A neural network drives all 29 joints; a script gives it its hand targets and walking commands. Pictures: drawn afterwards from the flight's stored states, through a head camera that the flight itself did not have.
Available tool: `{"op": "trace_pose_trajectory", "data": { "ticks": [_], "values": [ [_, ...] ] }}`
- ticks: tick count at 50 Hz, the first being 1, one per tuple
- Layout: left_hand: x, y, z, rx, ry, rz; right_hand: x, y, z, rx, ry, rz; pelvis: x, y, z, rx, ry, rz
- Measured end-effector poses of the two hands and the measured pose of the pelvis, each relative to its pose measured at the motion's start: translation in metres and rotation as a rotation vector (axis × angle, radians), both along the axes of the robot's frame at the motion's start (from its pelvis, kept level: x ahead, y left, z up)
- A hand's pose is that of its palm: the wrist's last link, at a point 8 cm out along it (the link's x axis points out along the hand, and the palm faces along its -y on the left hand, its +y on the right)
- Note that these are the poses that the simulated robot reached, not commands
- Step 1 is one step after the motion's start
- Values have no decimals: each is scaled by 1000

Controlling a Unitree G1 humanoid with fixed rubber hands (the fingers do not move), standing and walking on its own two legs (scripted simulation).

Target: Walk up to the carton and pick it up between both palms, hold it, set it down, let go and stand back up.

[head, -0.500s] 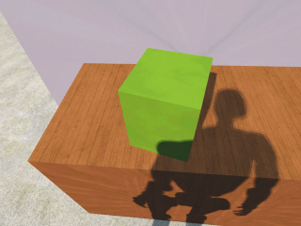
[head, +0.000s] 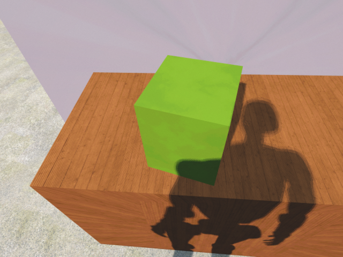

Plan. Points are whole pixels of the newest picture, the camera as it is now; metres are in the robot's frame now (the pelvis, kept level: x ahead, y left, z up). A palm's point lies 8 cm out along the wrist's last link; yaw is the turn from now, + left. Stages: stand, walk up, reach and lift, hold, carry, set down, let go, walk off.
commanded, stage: stand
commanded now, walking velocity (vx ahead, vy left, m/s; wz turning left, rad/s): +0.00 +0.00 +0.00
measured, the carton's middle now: (190, 121) +0.44 -0.02 +0.05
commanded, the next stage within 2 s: none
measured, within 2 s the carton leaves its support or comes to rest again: neither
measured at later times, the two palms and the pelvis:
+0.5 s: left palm out of the picture +0.00 +0.23 -0.14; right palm out of the picture -0.02 -0.22 -0.15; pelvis +0.00 +0.01 +0.00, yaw +0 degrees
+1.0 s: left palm out of the picture +0.00 +0.23 -0.14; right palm out of the picture -0.03 -0.21 -0.15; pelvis +0.00 +0.01 +0.00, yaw -1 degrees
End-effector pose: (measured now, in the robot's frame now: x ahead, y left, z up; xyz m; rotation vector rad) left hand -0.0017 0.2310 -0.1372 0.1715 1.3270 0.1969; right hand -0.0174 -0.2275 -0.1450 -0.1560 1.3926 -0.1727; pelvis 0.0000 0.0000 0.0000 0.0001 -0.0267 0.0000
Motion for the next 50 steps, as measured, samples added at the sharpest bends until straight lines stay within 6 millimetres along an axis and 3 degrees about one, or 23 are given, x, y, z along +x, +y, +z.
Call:
{"op": "trace_pose_trajectory", "data": {
  "ticks": [50],
  "values": [
    [-2,4,-3,-12,29,-18,-8,15,-1,9,21,-24,2,10,0,1,0,-13]
  ]
}}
